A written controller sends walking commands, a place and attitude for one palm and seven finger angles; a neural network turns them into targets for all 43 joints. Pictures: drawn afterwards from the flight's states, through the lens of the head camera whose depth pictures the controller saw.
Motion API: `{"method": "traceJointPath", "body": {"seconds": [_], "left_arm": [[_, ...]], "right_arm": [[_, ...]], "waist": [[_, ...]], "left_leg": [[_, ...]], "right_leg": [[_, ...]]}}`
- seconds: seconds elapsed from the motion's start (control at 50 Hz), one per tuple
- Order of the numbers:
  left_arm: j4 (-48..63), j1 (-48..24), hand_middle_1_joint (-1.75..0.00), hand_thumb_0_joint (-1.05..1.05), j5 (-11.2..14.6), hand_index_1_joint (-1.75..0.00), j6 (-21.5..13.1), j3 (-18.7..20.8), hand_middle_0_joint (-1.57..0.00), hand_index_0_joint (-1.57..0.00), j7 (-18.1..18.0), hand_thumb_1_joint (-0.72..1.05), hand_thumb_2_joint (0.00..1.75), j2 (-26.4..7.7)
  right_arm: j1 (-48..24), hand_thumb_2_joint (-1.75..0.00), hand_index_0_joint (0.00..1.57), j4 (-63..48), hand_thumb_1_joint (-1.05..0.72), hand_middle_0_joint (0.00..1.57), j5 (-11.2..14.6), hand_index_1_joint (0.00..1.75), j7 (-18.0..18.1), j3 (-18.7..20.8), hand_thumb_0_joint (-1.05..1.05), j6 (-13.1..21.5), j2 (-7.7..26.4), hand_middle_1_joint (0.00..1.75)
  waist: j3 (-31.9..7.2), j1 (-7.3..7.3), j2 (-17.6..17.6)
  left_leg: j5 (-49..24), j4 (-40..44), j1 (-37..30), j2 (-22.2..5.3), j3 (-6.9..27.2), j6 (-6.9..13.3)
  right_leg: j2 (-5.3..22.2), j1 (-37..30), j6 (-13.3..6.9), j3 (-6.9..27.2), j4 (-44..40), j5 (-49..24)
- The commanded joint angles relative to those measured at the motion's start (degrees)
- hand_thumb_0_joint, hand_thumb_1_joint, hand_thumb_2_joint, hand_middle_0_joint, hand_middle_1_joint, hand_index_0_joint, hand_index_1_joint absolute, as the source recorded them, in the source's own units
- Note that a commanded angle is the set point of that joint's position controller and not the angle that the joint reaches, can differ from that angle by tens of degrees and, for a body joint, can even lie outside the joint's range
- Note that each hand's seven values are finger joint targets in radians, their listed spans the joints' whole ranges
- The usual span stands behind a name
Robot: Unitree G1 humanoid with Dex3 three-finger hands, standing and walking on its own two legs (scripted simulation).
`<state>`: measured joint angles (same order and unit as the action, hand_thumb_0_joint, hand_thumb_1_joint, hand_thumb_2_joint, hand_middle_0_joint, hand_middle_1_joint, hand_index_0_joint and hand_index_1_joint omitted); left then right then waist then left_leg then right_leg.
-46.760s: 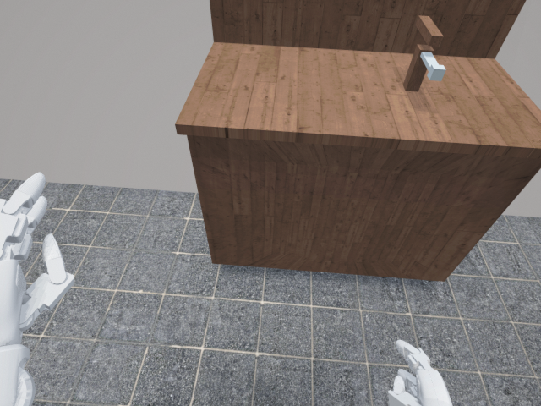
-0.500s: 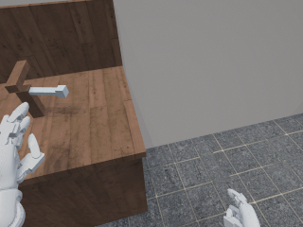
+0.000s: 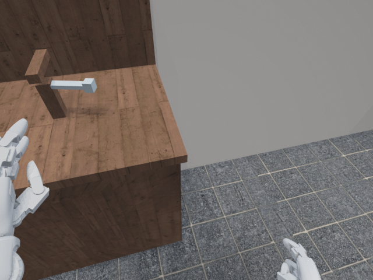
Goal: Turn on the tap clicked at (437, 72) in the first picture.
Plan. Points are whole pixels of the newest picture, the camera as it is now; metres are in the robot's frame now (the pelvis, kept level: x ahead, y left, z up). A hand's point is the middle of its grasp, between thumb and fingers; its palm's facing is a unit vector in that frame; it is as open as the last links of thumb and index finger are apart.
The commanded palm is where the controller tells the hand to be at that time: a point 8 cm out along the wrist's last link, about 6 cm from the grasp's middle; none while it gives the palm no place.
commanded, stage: step back with the hand held close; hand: left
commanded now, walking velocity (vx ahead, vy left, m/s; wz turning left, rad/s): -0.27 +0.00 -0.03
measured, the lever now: (89, 85) +0.55 +0.30 +0.14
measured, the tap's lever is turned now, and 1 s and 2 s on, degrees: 73 73 73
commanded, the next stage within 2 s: stop stepping back and stand still in 0.44 s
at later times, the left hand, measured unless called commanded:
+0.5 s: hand (36, 246) +0.13 +0.20 +0.19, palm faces +0.32 -0.84 -0.43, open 7.4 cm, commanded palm +0.07 +0.24 +0.19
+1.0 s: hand out of the picture -0.02 +0.20 +0.18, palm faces +0.45 -0.82 -0.35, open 7.4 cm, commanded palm -0.08 +0.23 +0.19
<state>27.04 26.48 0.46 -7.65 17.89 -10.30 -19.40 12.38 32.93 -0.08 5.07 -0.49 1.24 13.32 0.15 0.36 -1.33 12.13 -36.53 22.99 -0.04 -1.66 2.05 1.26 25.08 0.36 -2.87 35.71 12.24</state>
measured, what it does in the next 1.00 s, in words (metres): walks backwards: right foot, then left foot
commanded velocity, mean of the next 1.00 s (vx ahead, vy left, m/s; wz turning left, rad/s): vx -0.06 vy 0.04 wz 0.00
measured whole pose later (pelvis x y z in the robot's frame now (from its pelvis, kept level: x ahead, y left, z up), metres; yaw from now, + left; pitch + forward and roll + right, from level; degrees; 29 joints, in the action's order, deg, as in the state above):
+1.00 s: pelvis -0.23 -0.05 +0.02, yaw +1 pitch +0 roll +1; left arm 19.8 24.7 1.6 -8.2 17.4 -10.0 -18.6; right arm 18.6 38.0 0.1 5.3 1.6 3.1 15.0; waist -6.1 1.4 -0.9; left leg 27.1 -30.0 10.3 -1.4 -4.8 2.1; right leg 2.1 18.2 -1.9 -4.5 30.2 12.6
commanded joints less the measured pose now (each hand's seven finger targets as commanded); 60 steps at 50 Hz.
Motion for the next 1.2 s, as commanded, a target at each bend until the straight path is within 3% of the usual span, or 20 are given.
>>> {"method": "traceJointPath", "body": {"seconds": [0.0,0.16,0.2,0.24,0.28,0.3,0.36,0.4,0.46,0.5,0.56,0.64,0.66,0.7,0.72,0.8,0.94,1.0,1.04,1.18], "left_arm": [[14.2,-9.4,-0.3,0.0,-1.4,-0.3,-5.3,10.3,-0.2,-0.2,-2.0,0.9,0.9,-11.8],[9.8,-7.1,-0.3,0.0,2.2,-0.3,-3.4,2.0,-0.2,-0.2,-0.5,0.9,0.9,-5.6],[11.6,-10.2,-0.3,0.0,1.6,-0.3,-3.7,3.3,-0.2,-0.2,-0.1,0.9,0.9,-9.1],[13.7,-14.1,-0.3,0.0,1.2,-0.3,-4.6,7.1,-0.2,-0.2,-0.7,0.9,0.9,-15.0],[11.8,-6.7,-0.3,0.0,0.5,-0.3,-3.6,9.8,-0.2,-0.2,-0.3,0.9,0.9,-15.5],[12.1,-3.6,-0.3,0.0,0.5,-0.3,-2.9,11.1,-0.2,-0.2,0.3,0.9,0.9,-15.5],[12.6,-1.2,-0.3,0.0,1.4,-0.3,-2.9,10.2,-0.2,-0.2,1.3,0.9,0.9,-13.3],[13.5,-2.3,-0.3,0.0,2.3,-0.3,-3.2,8.7,-0.2,-0.2,1.2,0.9,0.9,-12.5],[12.8,-0.3,-0.3,0.0,3.2,-0.3,-3.2,6.2,-0.2,-0.2,1.2,0.9,0.9,-10.0],[11.8,1.4,-0.3,0.0,2.5,-0.3,-2.5,6.1,-0.2,-0.2,0.9,0.9,0.9,-9.4],[13.9,0.3,-0.3,0.0,2.3,-0.3,-1.2,6.4,-0.2,-0.2,0.5,0.9,0.9,-9.7],[17.8,-0.4,-0.3,0.0,2.0,-0.3,-0.6,8.2,-0.2,-0.2,-0.7,0.9,0.9,-11.9],[17.9,-1.1,-0.3,0.0,1.5,-0.3,-1.0,8.7,-0.2,-0.2,-0.8,0.9,0.9,-13.0],[16.7,-2.9,-0.3,0.0,1.3,-0.3,-1.6,9.7,-0.2,-0.2,-0.8,0.9,0.9,-15.2],[17.5,-6.7,-0.3,0.0,1.3,-0.3,-2.3,9.3,-0.2,-0.2,-0.7,0.9,0.9,-14.9],[6.2,-6.3,-0.3,0.0,1.3,-0.3,-3.2,6.7,-0.2,-0.2,0.2,0.9,0.9,-11.1],[3.6,-6.2,-0.3,0.0,1.3,-0.3,-3.9,5.1,-0.2,-0.2,-0.6,0.9,0.9,-10.0],[11.1,-9.5,-0.3,0.0,0.5,-0.3,-4.9,5.8,-0.2,-0.2,-1.1,0.9,0.9,-10.9],[13.3,-11.8,-0.3,0.0,-0.1,-0.3,-5.5,8.0,-0.2,-0.2,-1.0,0.9,0.9,-13.2],[6.0,-8.4,-0.3,0.0,0.6,-0.3,-3.2,6.6,-0.2,-0.2,-0.5,0.9,0.9,-10.0]], "right_arm": [[-6.2,-0.9,0.2,-9.0,-0.9,0.2,-1.1,0.3,0.3,3.7,0.0,5.1,6.1,0.3],[-7.2,-0.9,0.2,-4.2,-0.9,0.2,-0.6,0.3,-1.7,2.4,0.0,8.4,5.0,0.3],[-7.6,-0.9,0.2,-3.5,-0.9,0.2,-0.1,0.3,-1.7,2.8,0.0,7.6,4.7,0.3],[-10.7,-0.9,0.2,-4.7,-0.9,0.2,0.3,0.3,-0.7,2.3,0.0,6.7,3.5,0.3],[-10.9,-0.9,0.2,-6.9,-0.9,0.2,1.3,0.3,-0.1,3.5,0.0,6.6,3.9,0.3],[-11.2,-0.9,0.2,-7.8,-0.9,0.2,1.0,0.3,0.0,2.7,0.0,5.8,3.0,0.3],[-10.6,-0.9,0.2,-7.9,-0.9,0.2,0.9,0.3,0.5,1.3,0.0,3.9,2.2,0.3],[-8.9,-0.9,0.2,-7.9,-0.9,0.2,1.1,0.3,0.5,1.8,0.0,3.1,3.9,0.3],[-7.5,-0.9,0.2,-7.9,-0.9,0.2,1.6,0.3,-1.2,3.6,0.0,3.1,6.5,0.3],[-6.3,-0.9,0.2,-7.5,-0.9,0.2,0.0,0.3,-1.7,3.9,0.0,3.8,5.8,0.3],[-5.3,-0.9,0.2,-7.5,-0.9,0.2,0.0,0.3,-1.8,4.3,0.0,4.9,6.1,0.3],[-8.1,-0.9,0.2,-10.0,-0.9,0.2,0.4,0.3,-0.8,3.8,0.0,5.1,6.8,0.3],[-8.3,-0.9,0.2,-10.2,-0.9,0.2,0.3,0.3,-0.7,3.7,0.0,4.8,6.3,0.3],[-8.4,-0.9,0.2,-9.0,-0.9,0.2,0.2,0.3,-0.7,3.9,0.0,4.0,5.2,0.3],[-7.3,-0.9,0.2,-7.5,-0.9,0.2,-0.4,0.3,-0.8,4.3,0.0,4.2,6.3,0.3],[-4.5,-0.9,0.2,-5.0,-0.9,0.2,-0.2,0.3,-0.5,3.0,0.0,4.1,4.9,0.3],[-3.8,-0.9,0.2,-5.4,-0.9,0.2,0.1,0.3,0.7,3.3,0.0,6.2,5.4,0.3],[-3.3,-0.9,0.2,-6.3,-0.9,0.2,-0.2,0.3,0.0,3.1,0.0,7.3,6.8,0.3],[-4.5,-0.9,0.2,-5.0,-0.9,0.2,-0.3,0.3,-0.4,3.4,0.0,8.0,5.4,0.3],[-5.4,-0.9,0.2,-4.6,-0.9,0.2,0.1,0.3,-0.5,2.8,0.0,8.9,5.8,0.3]], "waist": [[-4.3,-0.79,-13.9],[-6.6,-1.32,-11.1],[-8.4,-1.53,0.4],[-9.4,-2.01,11.9],[-10.7,-3.43,17.9],[-11.2,-3.37,15.7],[-11.7,-1.85,6.4],[-12.6,-0.78,2.6],[-14.3,-1.71,-8.9],[-13.3,-1.54,-10.8],[-13.2,-1.2,-9.2],[-9.2,-0.79,-7.8],[-7.0,-0.51,-3.7],[-1.1,-0.76,14.5],[-0.5,-0.12,10.9],[-2.9,1.52,6.2],[-4.0,0.31,8.1],[0.1,0.82,-13.1],[1.3,0.77,-11.7],[0.5,-1.2,-6.1]], "left_leg": [[28.1,30.6,23.4,-18.5,20.5,8.0],[2.7,22.1,-9.4,-11.8,12.0,1.8],[-5.1,8.8,-12.4,-7.4,4.9,-0.8],[6.5,-3.7,-3.7,-1.6,-1.7,-3.3],[9.7,-9.2,4.5,1.8,-1.2,-2.4],[7.2,-8.1,5.2,1.7,-2.0,-2.6],[-0.3,1.1,0.8,0.7,-3.4,-3.2],[-15.4,7.6,-6.5,-2.2,-2.0,-2.8],[-52.1,14.0,-23.4,-16.1,7.3,1.4],[-53.9,14.2,-20.5,-18.7,9.8,4.2],[-38.2,16.1,-16.7,-16.7,8.9,5.0],[15.9,20.2,3.2,-9.5,5.1,2.1],[22.8,14.7,7.3,-5.1,2.4,0.3],[15.5,-17.6,4.7,2.7,1.3,-3.1],[13.3,-26.6,3.2,1.5,3.4,-3.7],[6.3,-19.8,1.7,-1.3,0.5,-2.8],[16.3,12.3,-12.8,0.0,-5.4,0.7],[16.8,25.0,-17.8,-17.7,19.9,7.6],[19.7,27.2,-10.4,-19.5,20.8,9.3],[16.9,13.3,-0.7,-12.3,4.7,3.5]], "right_leg": [[-4.8,-19.4,1.9,3.4,29.6,9.5],[-3.7,-9.0,-0.7,2.3,-11.4,13.7],[3.6,-8.7,-2.5,8.5,-22.5,-7.0],[14.3,-12.0,-3.4,14.5,-18.1,-37.9],[12.3,-21.8,3.6,9.7,-10.3,-66.8],[11.5,-24.5,3.2,7.6,-7.7,-69.7],[10.8,-25.4,-1.8,8.4,-4.8,-65.0],[8.1,-21.6,-0.4,8.6,-3.8,-54.7],[-1.0,-5.5,2.4,7.0,3.4,4.2],[-2.8,-2.3,0.6,7.0,11.0,17.6],[-1.8,-5.1,1.4,5.8,10.0,13.6],[-1.4,-21.0,-0.1,0.2,-5.0,8.5],[1.5,-21.1,-1.8,2.6,-12.0,10.9],[21.3,0.5,-10.2,33.2,-31.8,33.0],[22.1,6.0,-10.5,31.4,-32.4,32.9],[14.2,-2.2,-6.4,12.6,-24.5,17.6],[10.2,-7.0,-4.8,11.8,-19.7,25.8],[-2.0,7.2,0.2,-1.8,11.5,15.1],[0.2,8.6,0.2,2.5,24.4,13.2],[-0.8,-15.7,-0.2,-2.3,-6.7,8.7]]}}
